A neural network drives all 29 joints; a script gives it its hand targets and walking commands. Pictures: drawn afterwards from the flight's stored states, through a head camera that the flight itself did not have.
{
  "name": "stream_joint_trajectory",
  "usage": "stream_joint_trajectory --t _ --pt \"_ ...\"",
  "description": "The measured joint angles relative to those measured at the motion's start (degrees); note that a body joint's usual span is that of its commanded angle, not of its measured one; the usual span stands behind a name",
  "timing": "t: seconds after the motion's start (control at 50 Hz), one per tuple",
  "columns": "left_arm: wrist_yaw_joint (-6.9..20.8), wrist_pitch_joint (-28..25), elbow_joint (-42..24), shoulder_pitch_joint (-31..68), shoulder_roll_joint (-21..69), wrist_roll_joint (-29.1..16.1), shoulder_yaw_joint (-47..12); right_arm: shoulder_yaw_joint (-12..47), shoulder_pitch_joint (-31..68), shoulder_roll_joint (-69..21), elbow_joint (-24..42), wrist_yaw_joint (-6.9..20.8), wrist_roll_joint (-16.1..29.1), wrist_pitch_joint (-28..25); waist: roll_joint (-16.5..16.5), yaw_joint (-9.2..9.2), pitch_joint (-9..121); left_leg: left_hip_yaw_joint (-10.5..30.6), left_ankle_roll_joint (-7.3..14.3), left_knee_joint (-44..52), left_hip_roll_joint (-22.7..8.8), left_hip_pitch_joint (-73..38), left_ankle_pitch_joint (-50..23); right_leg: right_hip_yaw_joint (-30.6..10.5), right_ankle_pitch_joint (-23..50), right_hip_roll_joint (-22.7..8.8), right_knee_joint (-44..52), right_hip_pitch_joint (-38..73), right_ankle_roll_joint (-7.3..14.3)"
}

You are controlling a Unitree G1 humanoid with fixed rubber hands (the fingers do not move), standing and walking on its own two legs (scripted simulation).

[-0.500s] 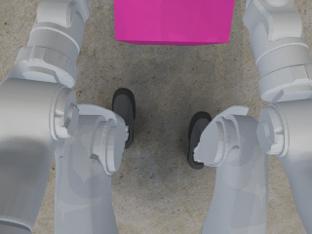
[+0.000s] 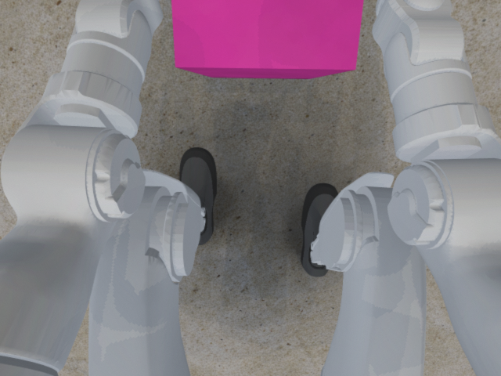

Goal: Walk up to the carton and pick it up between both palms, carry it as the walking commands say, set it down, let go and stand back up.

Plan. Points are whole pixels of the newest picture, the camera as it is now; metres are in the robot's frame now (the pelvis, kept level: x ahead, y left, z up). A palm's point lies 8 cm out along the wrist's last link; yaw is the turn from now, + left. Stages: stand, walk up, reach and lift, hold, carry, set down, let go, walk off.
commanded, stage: reach and lift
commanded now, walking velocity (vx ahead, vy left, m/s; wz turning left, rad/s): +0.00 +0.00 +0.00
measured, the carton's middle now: out of the picture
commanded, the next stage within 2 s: none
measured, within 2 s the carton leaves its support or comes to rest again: leaves its support in 0.68 s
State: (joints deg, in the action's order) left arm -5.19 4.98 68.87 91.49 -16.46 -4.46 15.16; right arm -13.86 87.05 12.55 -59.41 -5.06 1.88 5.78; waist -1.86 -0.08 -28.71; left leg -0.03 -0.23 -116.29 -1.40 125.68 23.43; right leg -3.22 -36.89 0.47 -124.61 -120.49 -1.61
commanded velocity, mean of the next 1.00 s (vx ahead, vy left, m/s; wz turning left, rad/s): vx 0.00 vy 0.00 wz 0.00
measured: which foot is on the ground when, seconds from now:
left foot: down 0.00-1.00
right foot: down 0.00-1.00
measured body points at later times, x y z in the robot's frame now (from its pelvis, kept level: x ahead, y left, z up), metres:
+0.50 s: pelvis +0.00 +0.00 -0.01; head +0.38 +0.00 +0.23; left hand +0.57 +0.15 -0.19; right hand +0.57 -0.13 -0.19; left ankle +0.16 +0.13 -0.36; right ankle +0.10 -0.13 -0.36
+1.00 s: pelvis -0.01 +0.00 +0.00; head +0.35 -0.01 +0.25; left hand +0.58 +0.14 -0.14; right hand +0.56 -0.13 -0.14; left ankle +0.16 +0.13 -0.36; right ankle +0.10 -0.13 -0.36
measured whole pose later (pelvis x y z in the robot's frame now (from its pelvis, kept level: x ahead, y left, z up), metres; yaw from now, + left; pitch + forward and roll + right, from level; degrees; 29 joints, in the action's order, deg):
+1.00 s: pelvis -0.01 +0.00 +0.00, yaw -1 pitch +27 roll +2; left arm -8.2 17.5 55.7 89.9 -15.1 -0.6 18.5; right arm -12.8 86.5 9.2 -50.8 -13.1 3.4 15.7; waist -1.9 -0.1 -29.9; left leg 0.6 -0.9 -117.7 -1.3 121.4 23.7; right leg -3.5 -36.2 2.1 -125.6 -116.9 -2.0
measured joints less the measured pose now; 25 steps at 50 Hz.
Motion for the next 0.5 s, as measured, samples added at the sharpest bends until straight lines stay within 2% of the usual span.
stream_joint_trajectory --t 0.2,0.5 --pt "1.2 4.1 -2.5 -1.1 0.0 2.1 1.5 -2.0 0.0 -0.7 0.0 1.6 -2.3 2.1 0.0 0.00 1.8 0.1 0.0 -1.1 0.0 1.5 0.2 -0.2 0.0 0.5 -1.1 -1.7 0.0" --pt "0.7 5.7 -3.6 -1.7 -0.2 2.2 0.3 -1.7 -0.1 -0.7 0.1 1.5 -1.4 3.6 0.0 0.00 2.4 0.2 -0.1 -1.3 0.0 1.7 0.3 -0.3 0.1 0.8 -1.1 -1.9 -0.2"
